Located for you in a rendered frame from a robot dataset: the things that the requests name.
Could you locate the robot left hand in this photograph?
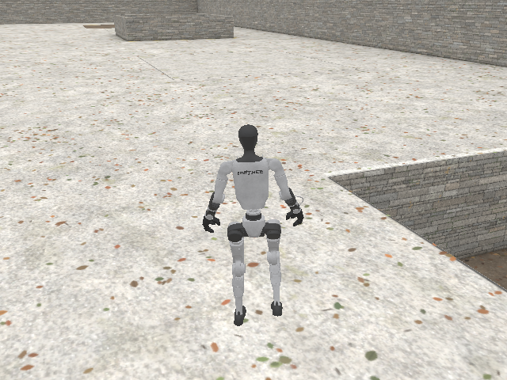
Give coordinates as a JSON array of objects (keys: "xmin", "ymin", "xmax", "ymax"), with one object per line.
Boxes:
[{"xmin": 202, "ymin": 216, "xmax": 220, "ymax": 233}]

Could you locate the right robot upper arm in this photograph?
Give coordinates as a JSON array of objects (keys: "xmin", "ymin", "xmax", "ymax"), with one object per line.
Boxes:
[{"xmin": 266, "ymin": 158, "xmax": 292, "ymax": 200}]

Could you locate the robot left forearm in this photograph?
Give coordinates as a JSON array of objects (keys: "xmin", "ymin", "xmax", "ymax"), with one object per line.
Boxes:
[{"xmin": 204, "ymin": 192, "xmax": 220, "ymax": 220}]

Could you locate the left robot upper arm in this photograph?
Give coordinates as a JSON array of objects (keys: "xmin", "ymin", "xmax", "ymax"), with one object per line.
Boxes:
[{"xmin": 212, "ymin": 160, "xmax": 234, "ymax": 204}]

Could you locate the robot right hand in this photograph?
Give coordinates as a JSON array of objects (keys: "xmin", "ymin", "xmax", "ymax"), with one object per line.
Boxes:
[{"xmin": 286, "ymin": 209, "xmax": 304, "ymax": 226}]

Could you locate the robot right forearm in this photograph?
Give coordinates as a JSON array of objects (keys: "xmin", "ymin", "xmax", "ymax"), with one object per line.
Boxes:
[{"xmin": 285, "ymin": 188, "xmax": 301, "ymax": 214}]

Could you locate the robot torso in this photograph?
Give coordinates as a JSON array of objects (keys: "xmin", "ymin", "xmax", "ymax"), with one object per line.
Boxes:
[{"xmin": 232, "ymin": 155, "xmax": 269, "ymax": 238}]

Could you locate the left robot thigh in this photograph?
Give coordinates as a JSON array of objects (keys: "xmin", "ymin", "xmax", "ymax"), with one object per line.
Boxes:
[{"xmin": 227, "ymin": 222, "xmax": 246, "ymax": 277}]

